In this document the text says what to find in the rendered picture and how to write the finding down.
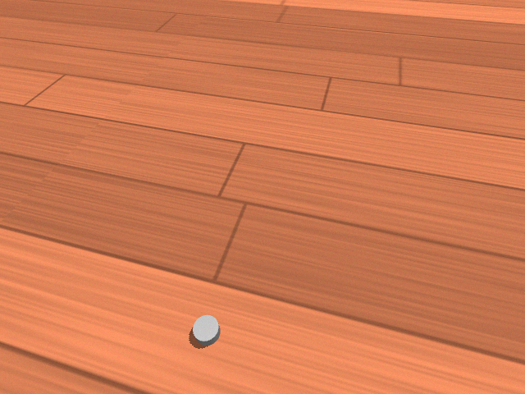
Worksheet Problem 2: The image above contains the tin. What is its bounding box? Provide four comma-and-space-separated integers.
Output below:
193, 315, 221, 346

